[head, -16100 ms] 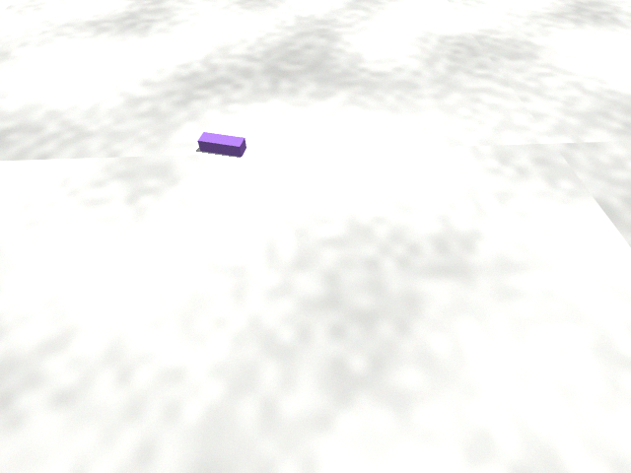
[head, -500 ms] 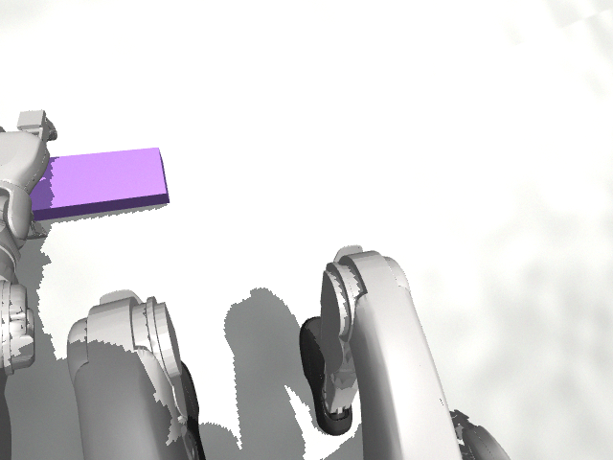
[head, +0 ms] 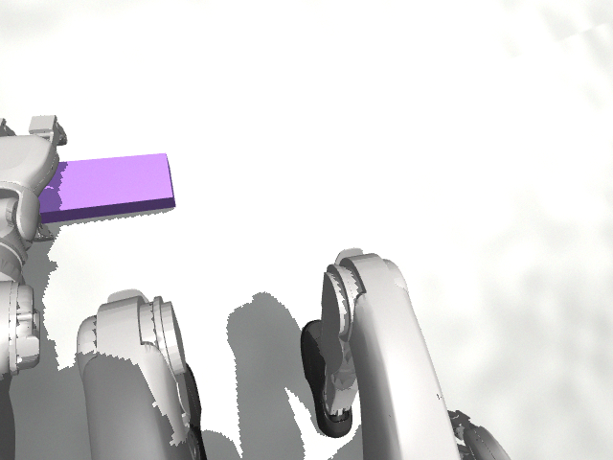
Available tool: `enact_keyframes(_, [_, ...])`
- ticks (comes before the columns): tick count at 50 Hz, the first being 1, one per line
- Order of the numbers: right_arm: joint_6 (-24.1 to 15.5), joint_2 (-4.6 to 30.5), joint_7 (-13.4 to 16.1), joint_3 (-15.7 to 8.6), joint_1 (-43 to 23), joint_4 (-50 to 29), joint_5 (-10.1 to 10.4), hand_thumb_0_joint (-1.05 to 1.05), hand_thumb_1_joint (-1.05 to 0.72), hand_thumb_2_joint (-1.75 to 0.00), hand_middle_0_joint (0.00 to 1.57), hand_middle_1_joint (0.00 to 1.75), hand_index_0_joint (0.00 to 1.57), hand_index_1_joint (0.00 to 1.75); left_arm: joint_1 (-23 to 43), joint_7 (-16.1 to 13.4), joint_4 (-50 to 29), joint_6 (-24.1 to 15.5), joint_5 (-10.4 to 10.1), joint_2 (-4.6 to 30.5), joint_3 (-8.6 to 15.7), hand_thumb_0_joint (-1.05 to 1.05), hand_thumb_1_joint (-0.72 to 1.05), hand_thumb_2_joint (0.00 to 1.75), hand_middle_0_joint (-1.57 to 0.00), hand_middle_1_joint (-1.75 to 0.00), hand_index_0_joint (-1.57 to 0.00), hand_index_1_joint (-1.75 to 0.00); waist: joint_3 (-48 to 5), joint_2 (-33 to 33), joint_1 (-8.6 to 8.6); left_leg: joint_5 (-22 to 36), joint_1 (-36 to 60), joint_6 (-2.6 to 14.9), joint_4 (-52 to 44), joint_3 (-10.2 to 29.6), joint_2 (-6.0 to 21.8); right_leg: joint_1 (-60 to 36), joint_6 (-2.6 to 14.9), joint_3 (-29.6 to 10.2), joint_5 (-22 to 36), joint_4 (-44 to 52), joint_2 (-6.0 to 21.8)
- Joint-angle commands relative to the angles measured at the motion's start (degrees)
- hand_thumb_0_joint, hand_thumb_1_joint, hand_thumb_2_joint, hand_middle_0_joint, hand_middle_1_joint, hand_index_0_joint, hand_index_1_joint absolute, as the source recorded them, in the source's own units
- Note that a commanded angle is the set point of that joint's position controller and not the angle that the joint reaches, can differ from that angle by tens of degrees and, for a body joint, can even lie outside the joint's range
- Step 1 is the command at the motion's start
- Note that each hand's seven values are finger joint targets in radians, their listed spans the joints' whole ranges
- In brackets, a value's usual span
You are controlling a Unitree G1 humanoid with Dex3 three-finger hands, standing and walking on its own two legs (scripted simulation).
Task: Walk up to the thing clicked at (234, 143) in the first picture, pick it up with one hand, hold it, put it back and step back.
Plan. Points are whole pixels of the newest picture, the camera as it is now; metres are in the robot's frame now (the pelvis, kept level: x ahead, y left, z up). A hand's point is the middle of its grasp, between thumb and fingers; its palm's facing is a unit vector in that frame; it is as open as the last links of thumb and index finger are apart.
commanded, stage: rise first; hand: left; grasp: from above
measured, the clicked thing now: (99, 188) +0.51 +0.24 -0.29
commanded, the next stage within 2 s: approach in 0.44 s
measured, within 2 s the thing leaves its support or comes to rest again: neither
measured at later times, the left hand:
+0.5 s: hand (35, 196) +0.46 +0.28 -0.17, palm faces -0.47 -0.05 -0.88, open 14.1 cm
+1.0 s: hand (89, 161) +0.51 +0.22 -0.18, palm faces -0.42 -0.04 -0.91, open 13.7 cm
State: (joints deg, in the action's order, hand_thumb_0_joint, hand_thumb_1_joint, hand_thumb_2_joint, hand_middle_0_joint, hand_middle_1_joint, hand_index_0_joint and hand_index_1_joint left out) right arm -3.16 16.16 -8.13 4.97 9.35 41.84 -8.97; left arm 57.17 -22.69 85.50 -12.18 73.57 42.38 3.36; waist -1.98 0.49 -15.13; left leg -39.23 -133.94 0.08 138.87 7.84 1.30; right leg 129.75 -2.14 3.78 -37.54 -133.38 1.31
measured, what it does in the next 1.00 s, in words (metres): stands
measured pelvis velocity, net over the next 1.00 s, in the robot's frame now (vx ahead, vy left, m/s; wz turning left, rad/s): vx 0.00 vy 0.00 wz -0.01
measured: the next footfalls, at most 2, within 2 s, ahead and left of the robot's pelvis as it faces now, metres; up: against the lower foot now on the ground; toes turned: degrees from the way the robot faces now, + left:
none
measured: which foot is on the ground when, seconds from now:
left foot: down 0.00-1.00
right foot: down 0.00-1.00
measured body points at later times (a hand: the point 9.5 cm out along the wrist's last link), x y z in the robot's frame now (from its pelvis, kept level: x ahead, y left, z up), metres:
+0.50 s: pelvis +0.00 +0.00 +0.00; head +0.24 +0.07 +0.37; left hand +0.48 +0.28 -0.12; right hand +0.04 -0.27 -0.10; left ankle +0.07 +0.13 -0.29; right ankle +0.11 -0.13 -0.29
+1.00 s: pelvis +0.00 +0.00 +0.00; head +0.25 +0.06 +0.36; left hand +0.53 +0.22 -0.12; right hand +0.02 -0.27 -0.10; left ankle +0.07 +0.13 -0.29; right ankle +0.11 -0.13 -0.29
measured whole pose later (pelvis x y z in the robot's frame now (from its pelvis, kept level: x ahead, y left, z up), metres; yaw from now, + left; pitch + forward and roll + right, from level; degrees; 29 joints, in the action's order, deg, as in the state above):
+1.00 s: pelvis +0.00 +0.00 +0.00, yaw -1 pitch +35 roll -8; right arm -5.0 16.6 -8.7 7.7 10.3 40.4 -10.4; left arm 65.5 -27.4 93.4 -6.9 75.0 40.6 3.0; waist -1.0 -0.1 -20.3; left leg -39.6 -135.1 -0.3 139.4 8.3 1.8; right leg 131.6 -2.0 4.1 -37.0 -133.7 0.5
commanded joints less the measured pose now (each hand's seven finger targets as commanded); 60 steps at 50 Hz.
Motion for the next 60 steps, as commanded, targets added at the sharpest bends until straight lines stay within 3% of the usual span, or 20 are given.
enact_keyframes(1, [-0.54,14.36,0.89,-4.39,11.96,-0.14,0.01,0.0,-0.9,-0.9,0.2,0.3,0.2,0.3,18.44,-2.06,-6.18,-0.35,-0.84,13.23,0.93,0.0,-0.56,1.03,-0.06,-1.04,-0.06,-1.04,-35.83,-15.02,-1.74,7.9,26.46,1.71,-13.82,-5.55,-1.73,-19.12,3.96,5.1,9.54,13.57,-2.55])
enact_keyframes(4, [-0.74,14.55,1.03,-4.44,11.88,-0.18,0.0,0.0,-0.9,-0.9,0.2,0.3,0.2,0.3,19.54,-2.5,-9.2,-0.64,-0.75,14.24,1.65,0.0,-0.55,1.02,-0.06,-1.04,-0.06,-1.04,-38.57,-17.78,-0.68,8.84,29.35,1.33,-14.33,-5.5,-1.76,-18.75,4.13,5.23,10.11,13.06,-2.38])
enact_keyframes(8, [-0.71,14.41,0.75,-4.27,12.03,-0.2,-0.08,0.0,-0.9,-0.9,0.2,0.3,0.2,0.3,18.23,-2.52,-6.6,-0.4,-0.45,12.43,0.62,0.0,-0.55,1.02,-0.06,-1.04,-0.06,-1.04,-37.49,-17.19,-1.86,9.31,28.73,1.33,-14.15,-5.26,-1.73,-18.5,4.14,5.63,10.93,12.64,-2.52])
enact_keyframes(12, [-0.89,14.48,0.82,-4.41,11.85,-0.32,-0.03,0.0,-0.9,-0.9,0.2,0.3,0.2,0.3,18.16,-2.83,-8.36,-0.36,-0.72,14.04,1.64,0.0,-0.56,1.03,-0.06,-1.03,-0.06,-1.04,-38.1,-18.5,-0.43,8.45,28.85,1.29,-14.6,-5.6,-1.73,-18.45,4.26,5.33,9.88,13.08,-2.5])
enact_keyframes(14, [-0.92,14.23,0.88,-4.32,11.85,-0.19,-0.06,0.0,-0.9,-0.9,0.2,0.3,0.2,0.3,17.54,-2.72,-5.9,-0.06,-0.58,12.09,0.56,0.0,-0.56,1.03,-0.06,-1.04,-0.06,-1.04,-37.0,-16.86,-1.59,8.29,28.56,1.37,-14.12,-5.58,-1.74,-18.05,4.19,5.33,9.95,13.01,-2.55])
enact_keyframes(17, [-0.94,14.38,0.89,-4.41,12.19,0.02,0.06,0.0,-0.9,-0.9,0.2,0.3,0.2,0.3,17.29,-2.65,-7.09,-0.23,-0.61,14.73,1.9,0.0,-0.56,1.03,-0.06,-1.03,-0.06,-1.03,-38.97,-17.36,-0.45,9.43,28.2,1.42,-13.83,-5.68,-1.88,-19.5,4.14,5.08,10.79,12.69,-2.46])
enact_keyframes(19, [-0.98,14.33,0.78,-4.22,12.21,0.11,-0.21,0.0,-0.9,-0.9,0.2,0.3,0.2,0.3,18.01,-2.35,-6.03,-0.32,-0.58,12.23,0.65,0.0,-0.54,1.01,-0.06,-1.04,-0.07,-1.04,-37.5,-15.71,-1.88,9.01,27.41,1.59,-13.6,-5.41,-1.78,-18.99,3.96,5.36,10.73,12.99,-2.58])
enact_keyframes(21, [-1.18,14.65,0.73,-3.86,12.43,-0.11,-0.4,0.0,-0.9,-0.9,0.2,0.3,0.2,0.3,19.52,-2.37,-5.3,-0.53,-0.79,13.59,1.11,0.0,-0.55,1.02,-0.06,-1.04,-0.06,-1.04,-35.97,-14.72,-2.72,8.06,25.82,1.85,-13.19,-5.42,-1.89,-19.13,3.76,5.24,10.01,13.4,-2.49])
enact_keyframes(23, [-1.35,14.47,0.81,-4.09,11.77,-0.11,-0.16,0.0,-0.9,-0.9,0.2,0.3,0.2,0.3,17.16,-2.41,-4.88,-0.77,-0.86,14.2,1.5,0.0,-0.55,1.02,-0.06,-1.04,-0.06,-1.04,-36.04,-16.18,-0.76,6.92,26.89,1.46,-14.08,-5.37,-1.91,-17.97,4.18,5.35,8.36,12.89,-2.49])
enact_keyframes(28, [-1.17,14.36,0.76,-4.43,12.06,-0.33,-0.13,0.0,-0.9,-0.89,0.2,0.3,0.2,0.3,18.24,-2.94,-8.72,-1.13,-0.22,12.62,0.84,0.0,-0.53,1.02,-0.06,-1.06,-0.07,-1.05,-39.98,-18.92,-1.0,9.4,29.99,1.09,-14.25,-5.34,-1.9,-18.62,4.29,5.59,10.72,12.47,-2.53])
enact_keyframes(30, [-1.38,14.13,0.38,-4.41,12.64,0.22,-0.4,0.0,-0.9,-0.89,0.2,0.3,0.2,0.3,18.87,-2.56,-7.15,-0.78,-0.54,8.68,-1.22,0.0,-0.51,1.01,-0.07,-1.08,-0.08,-1.07,-37.77,-17.88,-2.95,10.22,30.05,1.1,-13.74,-5.19,-1.66,-17.69,4.17,5.84,12.03,12.31,-2.55])
enact_keyframes(34, [-1.71,14.43,0.56,-4.69,13.36,0.78,-0.33,0.0,-0.9,-0.89,0.2,0.3,0.2,0.3,24.32,-3.44,-9.23,-0.76,-0.89,7.2,-2.66,0.0,-0.51,1.01,-0.07,-1.09,-0.08,-1.07,-38.03,-19.03,-3.99,8.64,29.82,1.0,-14.17,-4.99,-1.55,-16.72,4.27,6.02,10.75,12.98,-2.63])
enact_keyframes(36, [-2.04,14.31,0.51,-4.24,13.4,1.0,-0.99,0.0,-0.9,-0.89,0.2,0.3,0.2,0.3,26.8,-3.79,-6.33,-0.35,-0.95,4.88,-4.2,0.0,-0.5,1.02,-0.07,-1.1,-0.09,-1.08,-35.58,-16.55,-6.13,6.94,27.72,1.26,-13.3,-5.05,-1.51,-16.4,4.04,5.98,9.46,13.82,-2.87])
enact_keyframes(38, [-2.0,14.58,0.83,-4.1,13.53,1.11,-0.85,0.0,-0.9,-0.89,0.2,0.3,0.2,0.3,26.46,-4.98,-6.17,0.33,-0.16,7.82,-2.86,0.0,-0.51,1.03,-0.07,-1.1,-0.08,-1.09,-38.62,-19.14,-4.23,8.47,29.28,1.02,-13.89,-5.33,-1.66,-17.6,4.21,5.67,10.47,13.43,-2.83])
enact_keyframes(41, [-2.1,14.75,0.52,-3.18,13.96,0.81,-1.4,0.0,-0.9,-0.89,0.2,0.3,0.2,0.3,27.92,-6.28,-1.85,2.42,0.99,7.47,-2.87,0.0,-0.5,1.07,-0.08,-1.11,-0.09,-1.11,-36.75,-18.15,-5.59,9.05,28.71,1.15,-13.56,-5.18,-1.56,-17.01,4.19,6.04,11.46,12.81,-2.89])
enact_keyframes(45, [-2.01,15.11,0.31,-2.1,13.25,-0.89,-1.43,0.0,-0.9,-0.89,0.2,0.3,0.2,0.3,25.05,-7.47,2.86,5.38,1.46,10.51,-0.5,0.0,-0.52,1.04,-0.07,-1.08,-0.08,-1.08,-36.54,-19.97,-4.49,10.25,28.04,1.24,-14.07,-5.5,-1.56,-17.9,4.3,5.85,12.51,12.09,-2.75])
enact_keyframes(46, [-2.05,15.08,0.16,-1.76,13.18,-1.17,-1.58,0.0,-0.9,-0.89,0.2,0.3,0.2,0.3,25.61,-7.31,3.67,5.96,1.16,10.05,-0.7,0.0,-0.51,1.03,-0.07,-1.08,-0.08,-1.07,-36.51,-18.19,-5.29,10.23,26.77,1.59,-13.34,-5.41,-1.46,-18.53,4.06,5.88,12.89,12.04,-3.0])
enact_keyframes(50, [-2.07,15.01,-0.21,-1.36,12.59,-2.36,-0.86,0.0,-0.9,-0.89,0.2,0.3,0.2,0.3,19.94,-6.02,2.28,7.7,-0.43,14.77,2.23,0.0,-0.51,1.05,-0.08,-1.09,-0.09,-1.09,-40.14,-19.11,-1.97,13.03,26.45,1.81,-13.01,-6.38,-1.62,-23.74,3.84,4.91,15.1,11.34,-2.95])
enact_keyframes(55, [-1.52,14.85,-0.17,-2.11,12.55,-2.17,-0.07,0.0,-0.9,-0.89,0.2,0.3,0.2,0.3,19.96,-2.12,-3.62,5.89,-3.41,15.06,2.15,0.0,-0.52,1.04,-0.07,-1.1,-0.08,-1.09,-39.18,-15.09,-2.19,10.25,21.42,2.43,-11.72,-6.25,-1.4,-25.85,3.5,4.27,12.79,12.55,-3.29])
enact_keyframes(60, [-1.37,15.3,0.32,-3.33,14.04,-1.72,-0.51,0.0,-0.9,-0.9,0.2,0.3,0.2,0.3,23.16,0.79,-9.15,0.89,-3.85,11.85,0.42,0.0,-0.52,1.04,-0.07,-1.1,-0.08,-1.09,-37.28,-14.36,-4.79,7.29,21.91,1.69,-10.91,-5.0,-1.46,-23.32,3.96,5.15,8.65,13.56,-3.25])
